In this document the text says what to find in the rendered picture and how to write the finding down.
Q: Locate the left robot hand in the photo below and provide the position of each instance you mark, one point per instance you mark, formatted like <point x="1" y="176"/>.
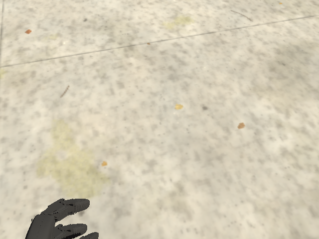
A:
<point x="43" y="225"/>

